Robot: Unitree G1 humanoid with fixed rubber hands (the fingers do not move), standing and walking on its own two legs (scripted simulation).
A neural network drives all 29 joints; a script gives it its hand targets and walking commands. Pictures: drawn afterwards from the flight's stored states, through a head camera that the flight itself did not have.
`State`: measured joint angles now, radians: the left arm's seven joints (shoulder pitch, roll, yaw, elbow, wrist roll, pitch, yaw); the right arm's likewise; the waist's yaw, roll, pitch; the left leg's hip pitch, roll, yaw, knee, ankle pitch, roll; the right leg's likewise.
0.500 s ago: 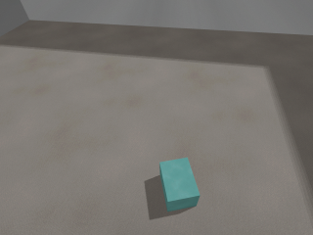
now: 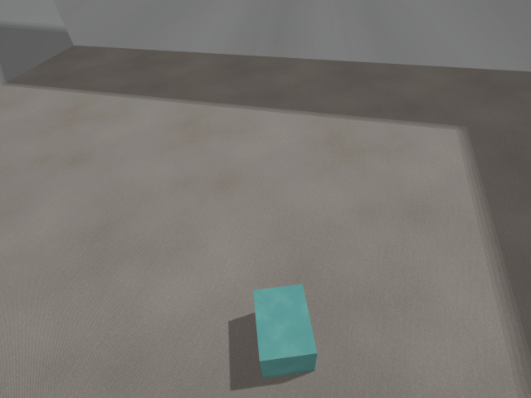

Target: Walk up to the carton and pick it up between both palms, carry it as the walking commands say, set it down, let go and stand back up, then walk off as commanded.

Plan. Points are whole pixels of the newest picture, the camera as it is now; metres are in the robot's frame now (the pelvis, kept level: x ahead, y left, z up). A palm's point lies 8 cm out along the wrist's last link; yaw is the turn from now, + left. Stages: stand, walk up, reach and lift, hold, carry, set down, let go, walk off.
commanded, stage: walk up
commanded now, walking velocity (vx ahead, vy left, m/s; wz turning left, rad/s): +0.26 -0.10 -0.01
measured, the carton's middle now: (283, 329) +0.53 +0.01 -0.69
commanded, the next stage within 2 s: stand in 1.56 s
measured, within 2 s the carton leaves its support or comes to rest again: neither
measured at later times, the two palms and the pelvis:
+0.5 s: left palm out of the picture +0.13 +0.20 -0.15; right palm out of the picture +0.16 -0.24 -0.14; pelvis +0.13 -0.02 +0.00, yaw +0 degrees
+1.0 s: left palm out of the picture +0.17 +0.25 -0.14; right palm out of the picture +0.16 -0.24 -0.12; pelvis +0.12 +0.00 +0.00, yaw +0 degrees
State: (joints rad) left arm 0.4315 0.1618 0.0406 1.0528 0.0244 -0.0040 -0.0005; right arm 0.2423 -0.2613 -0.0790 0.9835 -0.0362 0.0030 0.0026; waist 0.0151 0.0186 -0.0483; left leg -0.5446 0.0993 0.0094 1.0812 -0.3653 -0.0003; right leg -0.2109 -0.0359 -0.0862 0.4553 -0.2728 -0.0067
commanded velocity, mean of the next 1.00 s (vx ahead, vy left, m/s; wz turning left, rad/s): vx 0.04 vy -0.02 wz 0.00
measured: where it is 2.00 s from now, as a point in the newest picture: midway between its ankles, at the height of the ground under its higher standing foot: outside the picture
